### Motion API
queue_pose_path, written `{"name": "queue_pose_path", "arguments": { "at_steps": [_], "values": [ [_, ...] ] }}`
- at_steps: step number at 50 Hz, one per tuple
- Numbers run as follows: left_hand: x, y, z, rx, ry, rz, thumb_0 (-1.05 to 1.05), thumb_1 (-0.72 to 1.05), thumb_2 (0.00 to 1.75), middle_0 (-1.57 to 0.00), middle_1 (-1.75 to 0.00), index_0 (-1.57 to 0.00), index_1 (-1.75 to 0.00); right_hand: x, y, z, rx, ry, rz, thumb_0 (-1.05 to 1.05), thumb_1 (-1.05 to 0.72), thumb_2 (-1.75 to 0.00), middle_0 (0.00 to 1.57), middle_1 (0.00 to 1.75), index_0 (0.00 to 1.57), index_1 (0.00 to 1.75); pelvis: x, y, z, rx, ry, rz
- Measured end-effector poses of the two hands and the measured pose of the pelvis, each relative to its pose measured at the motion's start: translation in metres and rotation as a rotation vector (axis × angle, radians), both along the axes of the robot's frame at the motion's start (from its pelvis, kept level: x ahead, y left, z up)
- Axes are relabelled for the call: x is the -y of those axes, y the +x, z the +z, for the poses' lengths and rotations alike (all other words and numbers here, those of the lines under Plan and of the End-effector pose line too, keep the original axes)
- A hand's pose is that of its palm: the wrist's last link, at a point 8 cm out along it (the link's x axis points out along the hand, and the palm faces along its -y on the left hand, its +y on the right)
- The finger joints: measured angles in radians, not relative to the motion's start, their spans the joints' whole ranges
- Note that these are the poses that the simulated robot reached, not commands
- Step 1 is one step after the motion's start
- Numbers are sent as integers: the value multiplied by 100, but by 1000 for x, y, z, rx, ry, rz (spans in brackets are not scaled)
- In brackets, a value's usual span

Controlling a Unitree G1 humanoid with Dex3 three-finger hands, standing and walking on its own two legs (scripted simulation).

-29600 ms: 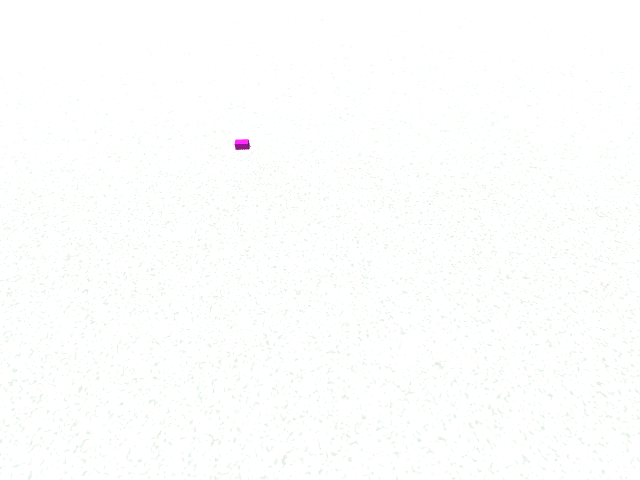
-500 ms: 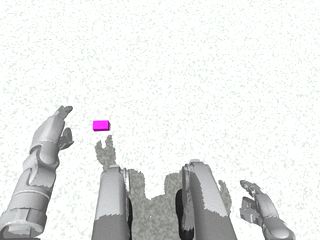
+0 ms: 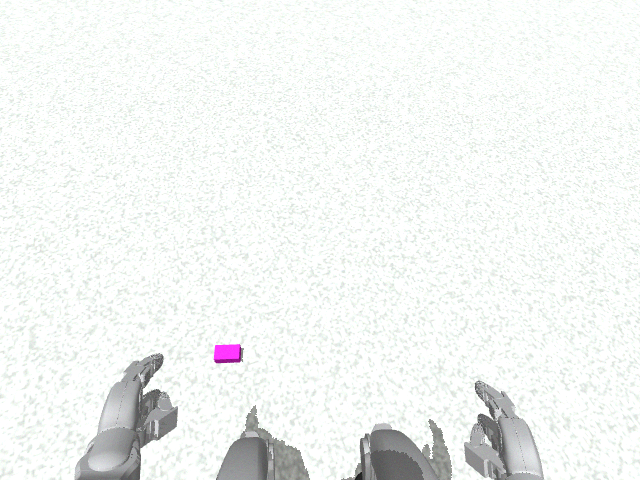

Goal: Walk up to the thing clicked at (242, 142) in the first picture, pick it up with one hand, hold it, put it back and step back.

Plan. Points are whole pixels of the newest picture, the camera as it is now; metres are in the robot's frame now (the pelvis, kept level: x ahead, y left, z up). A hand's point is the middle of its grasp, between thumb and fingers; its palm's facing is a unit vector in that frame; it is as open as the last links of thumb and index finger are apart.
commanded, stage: home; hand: left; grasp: from above
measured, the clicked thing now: (227, 353) +0.49 +0.22 -0.65
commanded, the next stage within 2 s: none
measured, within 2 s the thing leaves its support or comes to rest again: neither
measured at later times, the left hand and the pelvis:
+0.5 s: hand (148, 449) +0.18 +0.19 +0.00, palm faces +0.08 -0.98 -0.19, open 7.4 cm; pelvis +0.02 +0.00 +0.04, yaw +1 degrees
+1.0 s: hand (146, 447) +0.18 +0.19 +0.00, palm faces +0.06 -0.98 -0.20, open 7.4 cm; pelvis +0.02 +0.01 +0.05, yaw +1 degrees
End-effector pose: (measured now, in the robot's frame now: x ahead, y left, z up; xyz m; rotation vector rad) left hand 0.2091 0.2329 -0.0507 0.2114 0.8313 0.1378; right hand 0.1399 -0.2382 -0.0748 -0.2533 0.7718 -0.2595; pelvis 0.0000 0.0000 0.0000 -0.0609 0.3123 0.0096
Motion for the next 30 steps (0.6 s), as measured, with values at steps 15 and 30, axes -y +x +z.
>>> {"name": "queue_pose_path", "arguments": {
  "at_steps": [15,30],
  "values": [
    [0,-41,75,22,-39,31,1,91,90,-21,-30,-21,-30,-4,32,63,178,-17,14,1,-90,-90,20,30,20,30,-3,25,44,117,7,15],
    [-1,-47,72,21,-51,32,1,91,90,-20,-30,-20,-30,-10,46,69,213,-26,73,1,-90,-90,20,30,20,30,-3,24,45,142,8,22]
  ]
}}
